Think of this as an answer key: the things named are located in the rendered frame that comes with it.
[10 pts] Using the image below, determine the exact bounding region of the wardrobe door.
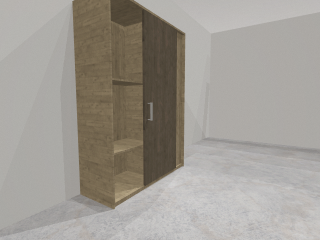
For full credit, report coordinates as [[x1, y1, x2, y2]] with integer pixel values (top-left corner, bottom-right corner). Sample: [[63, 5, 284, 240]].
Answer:
[[142, 9, 177, 186], [176, 32, 182, 166]]

